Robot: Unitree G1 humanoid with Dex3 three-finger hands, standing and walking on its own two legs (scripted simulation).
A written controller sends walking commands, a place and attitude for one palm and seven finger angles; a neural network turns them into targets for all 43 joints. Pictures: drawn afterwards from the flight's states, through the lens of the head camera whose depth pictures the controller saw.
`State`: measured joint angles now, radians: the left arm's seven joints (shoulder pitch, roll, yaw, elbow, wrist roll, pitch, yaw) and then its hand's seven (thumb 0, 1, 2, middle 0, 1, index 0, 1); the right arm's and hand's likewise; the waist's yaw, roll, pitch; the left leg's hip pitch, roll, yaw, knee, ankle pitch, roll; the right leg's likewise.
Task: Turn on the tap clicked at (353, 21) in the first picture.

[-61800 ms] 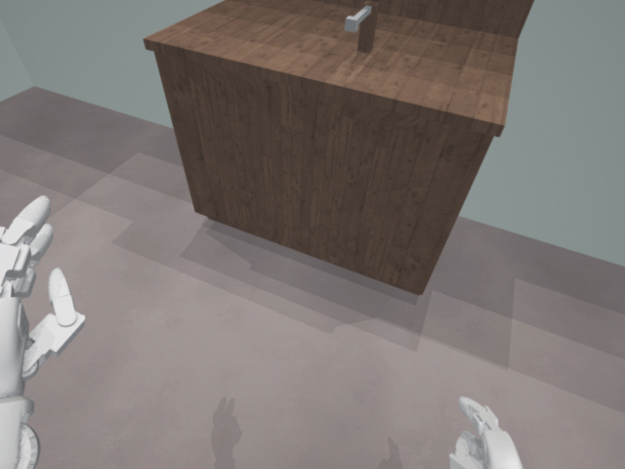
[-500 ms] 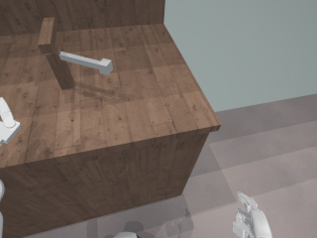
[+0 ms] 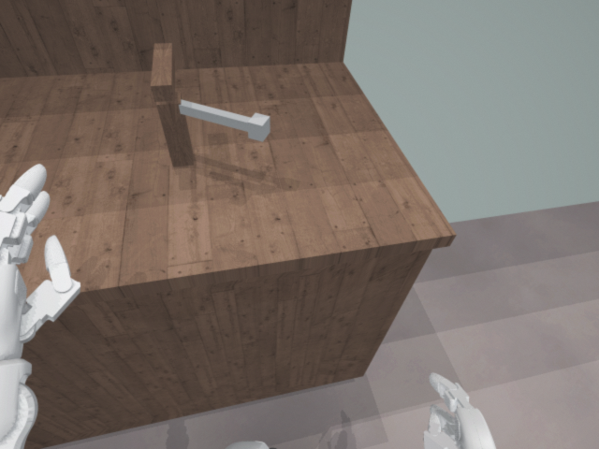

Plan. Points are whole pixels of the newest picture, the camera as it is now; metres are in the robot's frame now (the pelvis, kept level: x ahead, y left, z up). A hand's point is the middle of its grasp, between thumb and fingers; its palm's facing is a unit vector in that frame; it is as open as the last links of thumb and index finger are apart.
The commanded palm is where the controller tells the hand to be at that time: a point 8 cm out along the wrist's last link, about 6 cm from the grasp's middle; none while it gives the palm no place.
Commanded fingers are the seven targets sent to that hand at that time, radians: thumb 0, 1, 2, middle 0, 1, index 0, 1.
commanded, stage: come to a stop and stand still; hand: left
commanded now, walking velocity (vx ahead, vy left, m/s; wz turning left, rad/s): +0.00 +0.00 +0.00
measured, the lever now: (259, 127) +0.52 +0.13 +0.16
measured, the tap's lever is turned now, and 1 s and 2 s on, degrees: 57 57 57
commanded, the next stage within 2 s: look again from close up in 0.38 s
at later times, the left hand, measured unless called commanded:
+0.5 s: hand (34, 311) +0.19 +0.28 +0.15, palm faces +0.42 -0.83 -0.36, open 7.4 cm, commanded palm +0.14 +0.30 +0.18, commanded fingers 0.00 0.90 0.90 -0.20 -0.30 -0.20 -0.30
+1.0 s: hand (3, 306) +0.20 +0.33 +0.14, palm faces +0.42 -0.83 -0.37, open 7.4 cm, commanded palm +0.15 +0.34 +0.18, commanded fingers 0.00 0.90 0.90 -0.20 -0.30 -0.20 -0.30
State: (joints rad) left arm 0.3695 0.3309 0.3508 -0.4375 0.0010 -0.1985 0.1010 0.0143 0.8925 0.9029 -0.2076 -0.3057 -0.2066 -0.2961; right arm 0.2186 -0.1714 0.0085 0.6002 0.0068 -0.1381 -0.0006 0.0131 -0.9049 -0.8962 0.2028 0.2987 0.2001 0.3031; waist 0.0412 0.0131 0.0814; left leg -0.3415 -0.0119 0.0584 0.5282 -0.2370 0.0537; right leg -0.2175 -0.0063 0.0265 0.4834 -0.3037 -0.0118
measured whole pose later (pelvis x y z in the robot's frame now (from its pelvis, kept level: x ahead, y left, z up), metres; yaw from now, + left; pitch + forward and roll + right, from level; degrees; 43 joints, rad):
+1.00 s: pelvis -0.02 +0.07 +0.00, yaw -2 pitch -1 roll +0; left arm 0.44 0.31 0.36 -0.38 -0.04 -0.15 0.14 0.01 0.89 0.90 -0.21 -0.31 -0.21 -0.30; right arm 0.26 -0.19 0.01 0.63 0.01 -0.09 -0.05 0.01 -0.91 -0.90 0.20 0.30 0.20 0.30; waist 0.04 0.00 0.05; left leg -0.19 -0.04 0.05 0.48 -0.28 0.06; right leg -0.24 0.00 -0.05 0.47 -0.22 -0.01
